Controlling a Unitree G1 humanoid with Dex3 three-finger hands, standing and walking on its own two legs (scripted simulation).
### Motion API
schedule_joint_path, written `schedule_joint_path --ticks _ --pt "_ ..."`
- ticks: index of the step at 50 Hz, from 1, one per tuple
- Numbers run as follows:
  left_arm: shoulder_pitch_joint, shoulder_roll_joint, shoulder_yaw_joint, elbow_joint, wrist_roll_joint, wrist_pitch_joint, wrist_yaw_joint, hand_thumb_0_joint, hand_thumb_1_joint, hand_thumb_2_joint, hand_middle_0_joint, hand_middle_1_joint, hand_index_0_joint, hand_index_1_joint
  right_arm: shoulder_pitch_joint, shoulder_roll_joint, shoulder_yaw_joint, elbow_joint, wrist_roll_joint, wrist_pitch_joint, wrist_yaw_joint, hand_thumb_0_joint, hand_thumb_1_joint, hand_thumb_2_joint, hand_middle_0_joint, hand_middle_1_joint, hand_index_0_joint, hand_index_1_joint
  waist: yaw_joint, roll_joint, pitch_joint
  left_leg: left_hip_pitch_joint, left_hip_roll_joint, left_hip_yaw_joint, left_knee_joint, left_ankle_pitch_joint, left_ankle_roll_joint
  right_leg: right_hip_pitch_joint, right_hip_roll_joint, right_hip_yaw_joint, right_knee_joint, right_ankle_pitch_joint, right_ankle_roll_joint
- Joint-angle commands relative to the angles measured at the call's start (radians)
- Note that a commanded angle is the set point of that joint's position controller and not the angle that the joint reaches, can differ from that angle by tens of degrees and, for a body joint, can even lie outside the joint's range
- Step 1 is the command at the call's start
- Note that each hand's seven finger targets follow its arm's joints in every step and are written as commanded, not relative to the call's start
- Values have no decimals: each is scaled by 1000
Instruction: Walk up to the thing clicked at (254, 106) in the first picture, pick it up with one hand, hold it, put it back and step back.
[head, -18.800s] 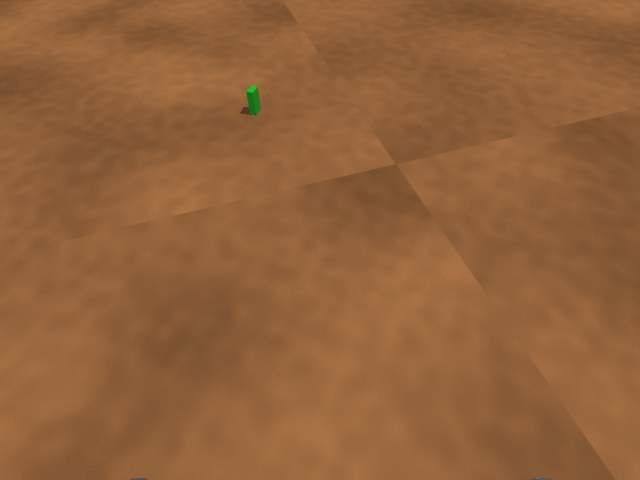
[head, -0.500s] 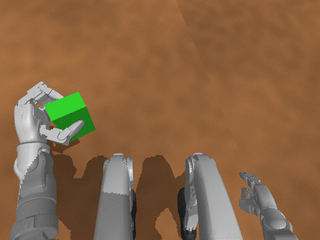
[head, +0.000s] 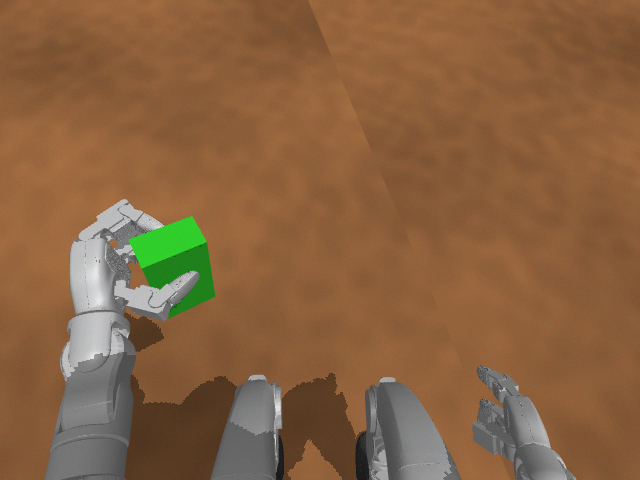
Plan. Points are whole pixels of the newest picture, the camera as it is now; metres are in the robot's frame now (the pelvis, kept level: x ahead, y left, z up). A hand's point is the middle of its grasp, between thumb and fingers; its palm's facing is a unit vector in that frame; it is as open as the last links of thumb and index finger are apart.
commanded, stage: lift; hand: left
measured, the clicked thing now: (177, 272) +0.35 +0.19 +0.01
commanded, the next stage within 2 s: hold in 1.02 s
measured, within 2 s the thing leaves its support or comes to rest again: neither
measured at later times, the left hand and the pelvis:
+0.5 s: hand (149, 217) +0.36 +0.19 +0.12, palm faces +0.15 -0.99 -0.02, open 8.6 cm; pelvis +0.02 +0.00 +0.07, yaw +1 degrees
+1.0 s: hand (158, 188) +0.37 +0.17 +0.15, palm faces +0.14 -0.99 -0.01, open 8.6 cm; pelvis +0.04 -0.01 +0.10, yaw +1 degrees
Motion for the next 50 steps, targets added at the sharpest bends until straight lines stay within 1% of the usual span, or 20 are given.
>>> schedule_joint_path --ticks 1,4,6,7,9,12,14,17,22,25,28,29,32,33,39,40,41,43,48,50 --pt "-205 94 9 -168 -17 -75 -7 0 230 1283 -1383 -1476 -1396 -1478 40 -142 -58 -87 -1 -44 -3 0 -920 -898 200 300 199 300 -13 88 -317 427 -14 -40 -311 235 -2 211 33 17 -246 261 -35" --pt "-232 113 17 -173 -13 -83 -13 0 230 1283 -1381 -1473 -1394 -1475 41 -157 -69 -86 -2 -47 -1 0 -923 -899 200 300 200 300 -6 90 -300 485 -8 -49 -360 243 -7 243 31 13 -283 268 -33" --pt "-203 118 29 -183 -13 -86 -14 0 191 1282 -1389 -1483 -1403 -1485 47 -152 -67 -103 -1 -49 1 0 -926 -899 200 300 199 300 9 72 -344 529 -11 -38 -369 316 -6 314 31 12 -309 323 -34" --pt "-200 102 13 -181 -16 -89 -15 0 171 1270 -1382 -1476 -1398 -1476 44 -144 -62 -100 -2 -48 2 0 -924 -898 200 300 200 300 4 67 -328 524 -15 -32 -378 324 -5 336 33 11 -323 333 -33" --pt "-225 113 29 -198 -19 -92 -8 0 178 1263 -1380 -1470 -1396 -1468 49 -146 -62 -100 -6 -46 2 0 -924 -898 200 300 200 300 8 62 -318 545 -16 -29 -410 332 -4 379 34 11 -351 343 -32" --pt "-225 94 22 -160 -11 -97 0 0 240 1278 -1365 -1459 -1378 -1460 59 -147 -63 -90 -13 -45 4 0 -922 -898 200 300 200 300 1 53 -281 567 -15 -26 -442 335 -5 387 36 10 -377 348 -32" --pt "-254 85 2 -178 -10 -107 -2 0 228 1293 -1372 -1473 -1383 -1477 54 -146 -62 -96 -13 -46 4 0 -922 -899 200 300 199 300 -3 57 -270 593 -14 -25 -468 329 -5 401 34 9 -398 345 -31" --pt "-245 87 7 -143 -9 -115 -7 0 207 1293 -1384 -1478 -1395 -1482 63 -147 -63 -87 -17 -43 5 0 -924 -899 200 300 199 300 1 57 -245 627 -12 -27 -503 327 -9 421 35 6 -424 337 -33" --pt "-242 78 1 -149 -12 -118 -7 0 176 1294 -1370 -1477 -1381 -1483 69 -138 -57 -96 -19 -42 3 0 -925 -900 199 300 199 300 5 31 -288 664 -20 -4 -518 391 -2 531 32 21 -479 420 -26" --pt "-256 67 -17 -121 -1 -116 -6 0 193 1289 -1361 -1470 -1374 -1473 70 -136 -58 -80 -21 -39 6 0 -924 -899 200 300 199 300 0 39 -223 682 -16 -9 -554 355 -6 513 34 15 -501 377 -29" --pt "-269 85 12 -115 -4 -116 1 0 183 1290 -1362 -1470 -1374 -1475 59 -127 -56 -90 -20 -38 3 0 -922 -898 199 299 199 299 5 2 -211 648 -24 10 -565 331 3 572 27 30 -542 383 -19" --pt "-271 72 -2 -113 -3 -118 -2 0 192 1308 -1368 -1483 -1382 -1488 49 -125 -53 -94 -23 -36 3 0 -920 -897 199 299 199 299 -3 5 -188 639 -27 11 -577 303 4 574 26 30 -551 360 -18" --pt "-278 77 2 -129 0 -126 1 0 198 1307 -1361 -1483 -1375 -1487 46 -128 -56 -97 -22 -36 7 0 -920 -898 199 299 199 299 11 22 -199 673 -27 16 -597 312 1 596 26 32 -566 365 -21" --pt "-254 75 -2 -91 3 -124 -2 0 182 1305 -1366 -1482 -1378 -1487 61 -129 -58 -76 -24 -34 6 0 -922 -899 199 299 199 299 0 14 -208 692 -27 18 -598 325 2 602 27 33 -572 380 -19" --pt "-286 64 -17 -117 -9 -128 -11 0 210 1307 -1369 -1478 -1377 -1486 62 -133 -57 -72 -22 -34 4 0 -924 -899 199 299 199 299 -5 19 -223 767 -22 12 -619 409 -1 632 31 27 -587 453 -22" --pt "-257 76 1 -82 -9 -122 -12 0 212 1312 -1387 -1488 -1396 -1496 64 -128 -53 -61 -22 -31 5 0 -922 -898 199 299 199 299 0 14 -187 747 -24 14 -624 394 0 638 30 29 -594 442 -20" --pt "-305 64 -16 -130 -13 -128 -12 0 213 1308 -1383 -1480 -1391 -1488 62 -132 -57 -70 -23 -31 6 0 -920 -898 199 299 199 299 -2 20 -202 751 -24 14 -630 394 -1 649 30 29 -597 443 -21" --pt "-287 60 -8 -79 -9 -124 -8 0 228 1320 -1392 -1488 -1398 -1499 48 -129 -55 -68 -23 -32 6 0 -918 -898 199 299 199 299 1 13 -157 734 -27 20 -638 362 1 639 28 32 -615 418 -18" --pt "-261 70 -4 -73 -9 -128 -15 0 202 1315 -1383 -1490 -1391 -1499 63 -132 -57 -60 -24 -25 11 0 -920 -899 199 299 199 300 7 11 -200 778 -28 24 -647 436 1 697 29 34 -620 485 -18" --pt "-307 77 -12 -118 -10 -133 -19 0 209 1310 -1393 -1494 -1402 -1502 68 -135 -59 -62 -24 -23 10 0 -924 -899 199 299 199 299 5 18 -227 804 -27 28 -640 487 3 718 28 37 -623 537 -15"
